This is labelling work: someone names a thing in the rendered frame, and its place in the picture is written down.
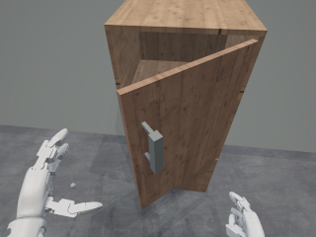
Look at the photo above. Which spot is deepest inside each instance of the robot left forearm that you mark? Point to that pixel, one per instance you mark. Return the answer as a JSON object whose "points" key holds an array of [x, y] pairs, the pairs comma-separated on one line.
{"points": [[27, 227]]}

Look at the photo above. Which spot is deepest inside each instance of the cupboard door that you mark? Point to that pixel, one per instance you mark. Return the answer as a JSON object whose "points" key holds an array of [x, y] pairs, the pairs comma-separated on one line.
{"points": [[191, 106]]}

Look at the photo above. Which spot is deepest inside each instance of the robot right hand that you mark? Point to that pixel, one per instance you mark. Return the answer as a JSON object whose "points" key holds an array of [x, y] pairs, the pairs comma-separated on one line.
{"points": [[248, 221]]}

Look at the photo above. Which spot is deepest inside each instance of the handle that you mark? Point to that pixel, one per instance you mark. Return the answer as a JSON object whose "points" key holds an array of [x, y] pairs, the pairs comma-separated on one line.
{"points": [[155, 142]]}

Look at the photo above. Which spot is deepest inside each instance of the robot left hand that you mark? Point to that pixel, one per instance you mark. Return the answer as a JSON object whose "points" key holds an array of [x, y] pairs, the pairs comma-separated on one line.
{"points": [[34, 200]]}

